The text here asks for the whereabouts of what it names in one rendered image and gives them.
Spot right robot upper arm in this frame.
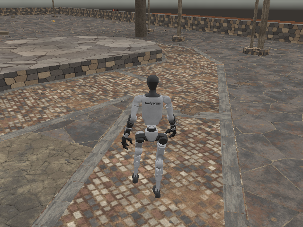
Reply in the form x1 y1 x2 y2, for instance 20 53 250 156
162 95 174 121

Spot right robot thigh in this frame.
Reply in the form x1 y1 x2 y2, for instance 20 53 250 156
155 133 168 169

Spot robot left forearm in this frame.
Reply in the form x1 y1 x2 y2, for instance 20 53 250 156
123 115 134 138

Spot left robot foot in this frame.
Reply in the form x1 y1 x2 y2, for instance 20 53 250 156
132 173 139 183

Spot robot right forearm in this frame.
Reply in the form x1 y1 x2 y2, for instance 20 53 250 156
169 114 176 131

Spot left robot hand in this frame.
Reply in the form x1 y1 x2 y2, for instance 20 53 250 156
121 136 133 150

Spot left robot upper arm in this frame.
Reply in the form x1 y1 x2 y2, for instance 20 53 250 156
130 95 143 122

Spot right robot hand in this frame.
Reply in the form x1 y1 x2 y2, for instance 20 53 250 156
165 128 176 138

